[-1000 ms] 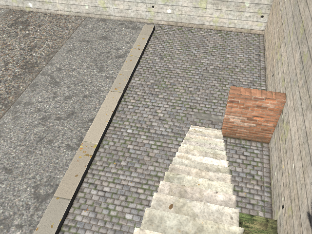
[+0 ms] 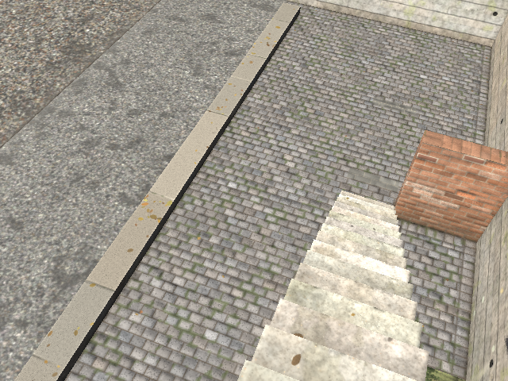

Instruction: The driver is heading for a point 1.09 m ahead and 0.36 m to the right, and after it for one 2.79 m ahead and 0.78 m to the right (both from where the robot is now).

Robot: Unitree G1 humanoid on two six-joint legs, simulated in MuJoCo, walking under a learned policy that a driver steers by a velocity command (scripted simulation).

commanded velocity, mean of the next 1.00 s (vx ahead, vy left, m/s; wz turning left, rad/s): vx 0.50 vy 0.00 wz -0.47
